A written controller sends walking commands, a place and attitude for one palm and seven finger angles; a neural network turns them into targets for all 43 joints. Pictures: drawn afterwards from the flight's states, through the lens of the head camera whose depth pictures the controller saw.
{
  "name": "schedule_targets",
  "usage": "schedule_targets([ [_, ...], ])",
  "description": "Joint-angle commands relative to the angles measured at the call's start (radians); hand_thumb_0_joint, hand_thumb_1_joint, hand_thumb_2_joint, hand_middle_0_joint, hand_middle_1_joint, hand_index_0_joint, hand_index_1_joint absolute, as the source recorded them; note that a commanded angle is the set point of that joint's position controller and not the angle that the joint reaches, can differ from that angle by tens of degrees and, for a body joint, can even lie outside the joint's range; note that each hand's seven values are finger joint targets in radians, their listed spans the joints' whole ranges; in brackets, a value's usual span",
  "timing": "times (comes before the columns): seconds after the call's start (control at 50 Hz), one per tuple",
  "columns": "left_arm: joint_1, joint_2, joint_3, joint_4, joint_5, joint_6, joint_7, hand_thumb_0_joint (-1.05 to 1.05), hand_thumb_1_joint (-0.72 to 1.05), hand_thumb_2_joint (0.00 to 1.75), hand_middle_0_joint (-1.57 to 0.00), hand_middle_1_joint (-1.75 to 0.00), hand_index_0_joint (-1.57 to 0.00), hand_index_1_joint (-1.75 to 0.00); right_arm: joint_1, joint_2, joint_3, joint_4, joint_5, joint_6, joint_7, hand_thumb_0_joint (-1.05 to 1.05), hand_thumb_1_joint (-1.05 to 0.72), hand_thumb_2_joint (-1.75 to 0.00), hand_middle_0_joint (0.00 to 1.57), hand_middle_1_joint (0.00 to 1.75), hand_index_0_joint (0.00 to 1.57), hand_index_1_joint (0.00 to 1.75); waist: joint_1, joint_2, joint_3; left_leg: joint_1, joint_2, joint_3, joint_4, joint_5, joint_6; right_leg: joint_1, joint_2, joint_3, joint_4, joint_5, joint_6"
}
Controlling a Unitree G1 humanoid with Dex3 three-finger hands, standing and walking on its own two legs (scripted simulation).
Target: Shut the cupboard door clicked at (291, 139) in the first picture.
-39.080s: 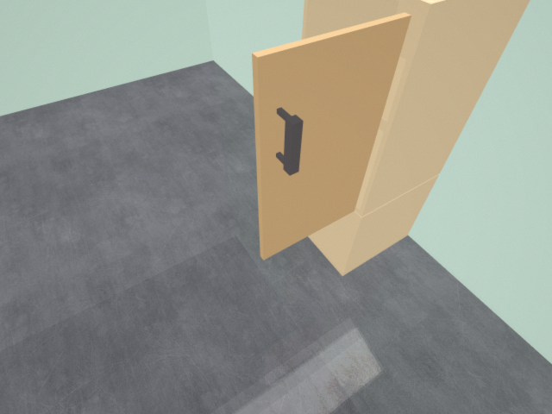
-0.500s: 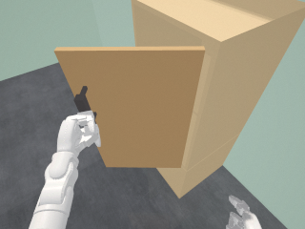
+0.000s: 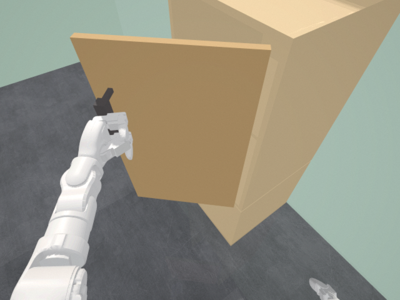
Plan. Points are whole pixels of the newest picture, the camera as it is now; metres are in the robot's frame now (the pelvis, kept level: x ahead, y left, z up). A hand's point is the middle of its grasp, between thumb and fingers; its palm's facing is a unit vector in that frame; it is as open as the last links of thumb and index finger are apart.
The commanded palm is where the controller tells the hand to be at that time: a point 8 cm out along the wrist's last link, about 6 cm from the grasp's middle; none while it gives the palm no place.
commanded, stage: push the door shut along its arc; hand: left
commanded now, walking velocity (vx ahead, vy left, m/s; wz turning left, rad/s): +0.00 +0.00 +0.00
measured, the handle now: (113, 117) +0.47 +0.21 +0.10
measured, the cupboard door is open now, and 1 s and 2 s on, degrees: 47 29 11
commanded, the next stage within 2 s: pull the fist back off the door in 1.36 s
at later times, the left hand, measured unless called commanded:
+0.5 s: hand (149, 120) +0.46 +0.12 +0.10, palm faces -0.24 -0.97 -0.03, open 3.1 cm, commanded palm +0.45 +0.17 +0.10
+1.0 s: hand (166, 105) +0.50 +0.09 +0.11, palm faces -0.35 -0.94 -0.03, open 3.2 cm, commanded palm +0.51 +0.13 +0.10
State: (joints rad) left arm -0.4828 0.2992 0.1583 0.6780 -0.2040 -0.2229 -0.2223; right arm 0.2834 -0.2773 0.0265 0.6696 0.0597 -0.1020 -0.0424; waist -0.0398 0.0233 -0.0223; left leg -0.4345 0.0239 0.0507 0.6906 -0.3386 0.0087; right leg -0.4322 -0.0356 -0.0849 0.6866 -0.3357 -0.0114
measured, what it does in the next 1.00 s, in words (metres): stands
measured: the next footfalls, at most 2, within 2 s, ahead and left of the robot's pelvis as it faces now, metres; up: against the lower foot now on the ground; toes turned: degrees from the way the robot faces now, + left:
none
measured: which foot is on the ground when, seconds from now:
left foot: down 0.00-1.00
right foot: down 0.00-1.00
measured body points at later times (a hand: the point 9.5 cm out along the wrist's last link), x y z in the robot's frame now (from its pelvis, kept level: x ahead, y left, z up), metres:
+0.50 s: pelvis +0.00 +0.01 -0.01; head +0.06 +0.01 +0.44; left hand +0.47 +0.18 +0.11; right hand +0.04 -0.26 -0.12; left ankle +0.01 +0.11 -0.72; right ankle +0.01 -0.11 -0.72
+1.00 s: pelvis +0.00 +0.00 -0.02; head +0.10 +0.00 +0.42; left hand +0.52 +0.14 +0.11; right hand -0.01 -0.27 -0.13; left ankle +0.01 +0.11 -0.72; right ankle +0.01 -0.11 -0.72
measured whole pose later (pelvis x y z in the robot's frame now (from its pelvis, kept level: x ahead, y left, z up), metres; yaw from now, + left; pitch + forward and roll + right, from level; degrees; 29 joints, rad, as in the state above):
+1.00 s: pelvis +0.00 +0.00 -0.02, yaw -1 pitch +15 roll -1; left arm -1.05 0.44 0.19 1.22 -0.15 -0.27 -0.40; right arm 0.40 -0.29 0.02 0.70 0.01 -0.06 -0.03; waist -0.18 0.03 -0.04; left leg -0.70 0.04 0.05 0.81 -0.37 0.01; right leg -0.69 -0.02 -0.08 0.78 -0.35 -0.01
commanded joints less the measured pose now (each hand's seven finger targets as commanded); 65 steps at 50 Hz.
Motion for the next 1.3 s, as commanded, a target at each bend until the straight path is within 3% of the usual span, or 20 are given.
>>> schedule_targets([
  [0.0,-0.485,0.149,0.028,-0.167,-0.011,-0.078,-0.034,0.0,0.9,0.9,-1.3,-1.5,-1.3,-1.5,-0.003,-0.135,-0.055,-0.119,-0.007,-0.043,-0.006,0.0,-0.9,-0.9,0.2,0.3,0.2,0.3,-0.041,-0.012,-0.345,0.179,-0.027,-0.061,-0.077,0.218,0.017,0.059,0.036,0.048,-0.083,0.254,-0.014],
  [0.06,-0.557,0.125,0.006,-0.109,-0.013,-0.086,-0.047,0.0,0.9,0.9,-1.3,-1.5,-1.3,-1.5,0.009,-0.133,-0.053,-0.113,-0.006,-0.037,-0.002,0.0,-0.9,-0.9,0.2,0.3,0.2,0.3,-0.055,-0.009,-0.323,0.162,-0.027,-0.061,-0.075,0.206,0.015,0.031,0.039,0.046,-0.079,0.247,-0.013],
  [0.1,-0.564,0.197,0.063,-0.077,-0.008,-0.097,-0.044,0.0,0.9,0.9,-1.3,-1.5,-1.3,-1.5,0.027,-0.144,-0.056,-0.11,-0.011,-0.028,-0.005,0.0,-0.9,-0.9,0.2,0.3,0.2,0.3,-0.047,-0.038,-0.336,0.148,-0.025,-0.061,-0.071,0.215,0.018,0.048,0.039,0.048,-0.073,0.254,-0.013],
  [0.12,-0.592,0.168,0.035,-0.06,-0.007,-0.101,-0.05,0.0,0.9,0.9,-1.3,-1.5,-1.3,-1.5,0.022,-0.138,-0.052,-0.113,-0.009,-0.026,-0.003,0.0,-0.9,-0.9,0.2,0.3,0.2,0.3,-0.06,-0.031,-0.324,0.141,-0.027,-0.058,-0.074,0.195,0.019,0.032,0.039,0.051,-0.078,0.24,-0.011],
  [0.22,-0.691,0.212,0.062,0.056,0.004,-0.123,-0.07,0.0,0.9,0.9,-1.3,-1.5,-1.3,-1.5,0.054,-0.145,-0.05,-0.099,-0.013,-0.018,-0.003,0.0,-0.9,-0.9,0.2,0.3,0.2,0.3,-0.074,-0.001,-0.315,0.12,-0.025,-0.063,-0.065,0.169,0.017,-0.007,0.043,0.053,-0.067,0.209,-0.014],
  [0.34,-0.776,0.213,0.055,0.113,0.007,-0.147,-0.109,0.0,0.9,0.9,-1.3,-1.5,-1.3,-1.5,0.097,-0.154,-0.059,-0.086,-0.021,-0.016,0.003,0.0,-0.9,-0.9,0.2,0.3,0.2,0.3,-0.096,0.012,-0.387,0.15,-0.02,-0.069,-0.036,0.226,0.015,-0.036,0.048,0.051,-0.041,0.253,-0.014],
  [0.4,-0.828,0.217,0.052,0.169,0.008,-0.145,-0.121,0.0,0.9,0.9,-1.3,-1.5,-1.3,-1.5,0.12,-0.16,-0.057,-0.074,-0.023,-0.009,0.0,0.0,-0.9,-0.9,0.2,0.3,0.2,0.3,-0.119,-0.017,-0.352,0.112,-0.018,-0.071,-0.032,0.199,0.02,-0.064,0.049,0.047,-0.041,0.229,-0.011],
  [0.44,-0.845,0.261,0.088,0.177,0.012,-0.146,-0.124,0.0,0.9,0.9,-1.3,-1.5,-1.3,-1.5,0.13,-0.165,-0.059,-0.075,-0.026,-0.007,0.001,0.0,-0.9,-0.9,0.2,0.3,0.2,0.3,-0.111,-0.01,-0.386,0.105,-0.019,-0.074,-0.027,0.211,0.018,-0.053,0.05,0.051,-0.031,0.242,-0.012],
  [0.52,-0.862,0.259,0.09,0.196,0.022,-0.147,-0.131,0.0,0.9,0.9,-1.3,-1.5,-1.3,-1.5,0.151,-0.163,-0.062,-0.074,-0.031,-0.001,0.005,0.0,-0.9,-0.9,0.2,0.3,0.2,0.3,-0.113,0.036,-0.425,0.133,-0.018,-0.076,-0.007,0.263,0.017,-0.074,0.053,0.05,-0.017,0.273,-0.013],
  [0.54,-0.869,0.288,0.11,0.2,0.026,-0.147,-0.131,0.0,0.9,0.9,-1.3,-1.5,-1.3,-1.5,0.161,-0.165,-0.063,-0.071,-0.033,0.002,0.006,0.0,-0.9,-0.9,0.2,0.3,0.2,0.3,-0.112,0.024,-0.434,0.122,-0.017,-0.077,-0.006,0.267,0.016,-0.064,0.052,0.05,-0.014,0.278,-0.013],
  [0.64,-0.909,0.27,0.087,0.256,0.041,-0.131,-0.14,0.0,0.9,0.9,-1.3,-1.5,-1.3,-1.5,0.182,-0.168,-0.064,-0.074,-0.035,0.018,0.01,0.0,-0.9,-0.9,0.2,0.3,0.2,0.3,-0.136,0.003,-0.397,0.08,-0.019,-0.069,0.007,0.251,0.021,-0.094,0.059,0.054,-0.015,0.281,-0.009],
  [0.7,-0.971,0.326,0.119,0.275,0.047,-0.13,-0.145,0.0,0.9,0.9,-1.3,-1.5,-1.3,-1.5,0.204,-0.176,-0.066,-0.064,-0.037,0.024,0.003,0.0,-0.9,-0.9,0.2,0.3,0.2,0.3,-0.152,-0.009,-0.405,0.046,-0.022,-0.062,0.017,0.219,0.03,-0.08,0.059,0.06,-0.016,0.272,-0.007],
  [0.8,-1.058,0.266,0.056,0.3,0.045,-0.123,-0.176,0.0,0.9,0.9,-1.3,-1.5,-1.3,-1.5,0.223,-0.176,-0.064,-0.049,-0.041,0.023,0.0,0.0,-0.9,-0.9,0.2,0.3,0.2,0.3,-0.184,0.038,-0.422,0.082,-0.022,-0.077,0.038,0.235,0.029,-0.149,0.064,0.053,-0.008,0.259,-0.01],
  [0.86,-1.076,0.28,0.065,0.3,0.044,-0.116,-0.188,0.0,0.9,0.9,-1.3,-1.5,-1.3,-1.5,0.228,-0.181,-0.068,-0.043,-0.046,0.017,0.001,0.0,-0.9,-0.9,0.2,0.3,0.2,0.3,-0.186,0.03,-0.46,0.092,-0.021,-0.083,0.046,0.239,0.028,-0.155,0.065,0.055,-0.009,0.261,-0.009],
  [0.9,-1.123,0.226,0.016,0.315,0.039,-0.111,-0.198,0.0,0.9,0.9,-1.3,-1.5,-1.3,-1.5,0.237,-0.179,-0.065,-0.031,-0.046,0.016,-0.002,0.0,-0.9,-0.9,0.2,0.3,0.2,0.3,-0.203,0.06,-0.453,0.11,-0.023,-0.088,0.058,0.255,0.03,-0.195,0.067,0.047,0.001,0.258,-0.013],
  [1.0,-1.168,0.237,0.024,0.33,0.037,-0.098,-0.204,0.0,0.9,0.9,-1.3,-1.5,-1.3,-1.5,0.25,-0.185,-0.066,-0.019,-0.053,0.013,-0.005,0.0,-0.9,-0.9,0.2,0.3,0.2,0.3,-0.211,0.057,-0.484,0.112,-0.025,-0.092,0.074,0.272,0.033,-0.206,0.07,0.045,0.009,0.266,-0.014],
  [1.08,-1.22,0.254,0.025,0.375,0.05,-0.081,-0.208,0.0,0.9,0.9,-1.3,-1.5,-1.3,-1.5,0.258,-0.192,-0.066,-0.003,-0.058,0.008,-0.005,0.0,-0.9,-0.9,0.2,0.3,0.2,0.3,-0.232,0.03,-0.45,0.071,-0.025,-0.1,0.082,0.23,0.033,-0.24,0.071,0.047,0.006,0.228,-0.011],
  [1.14,-1.257,0.274,0.038,0.374,0.053,-0.081,-0.217,0.0,0.9,0.9,-1.3,-1.5,-1.3,-1.5,0.264,-0.195,-0.065,0.001,-0.063,0.004,-0.007,0.0,-0.9,-0.9,0.2,0.3,0.2,0.3,-0.23,0.068,-0.501,0.1,-0.027,-0.107,0.097,0.27,0.033,-0.249,0.072,0.045,0.021,0.249,-0.015],
  [1.2,-1.304,0.242,0.018,0.404,0.046,-0.071,-0.224,0.0,0.9,0.9,-1.3,-1.5,-1.3,-1.5,0.276,-0.194,-0.064,0.014,-0.064,0.001,-0.013,0.0,-0.9,-0.9,0.2,0.3,0.2,0.3,-0.257,0.051,-0.48,0.083,-0.028,-0.104,0.111,0.281,0.04,-0.271,0.077,0.038,0.029,0.259,-0.014],
  [1.28,-1.33,0.261,0.019,0.423,0.065,-0.059,-0.231,0.0,0.9,0.9,-1.3,-1.5,-1.3,-1.5,0.283,-0.199,-0.066,0.019,-0.071,-0.001,-0.009,0.0,-0.9,-0.9,0.2,0.3,0.2,0.3,-0.262,0.063,-0.498,0.064,-0.028,-0.108,0.127,0.263,0.038,-0.293,0.076,0.043,0.035,0.24,-0.013],
])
